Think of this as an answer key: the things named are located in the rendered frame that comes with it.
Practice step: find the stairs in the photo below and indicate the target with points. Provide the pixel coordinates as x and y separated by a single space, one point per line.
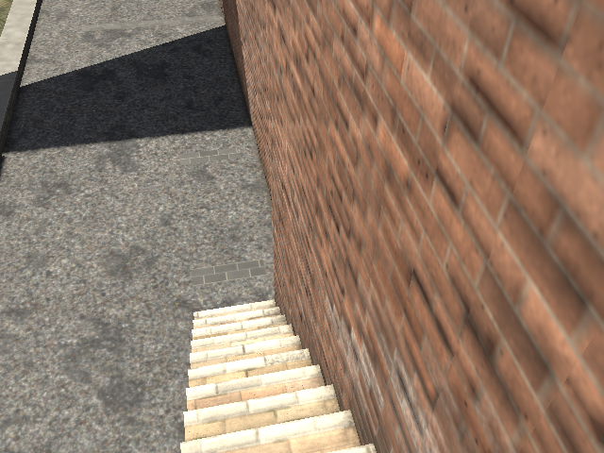
253 389

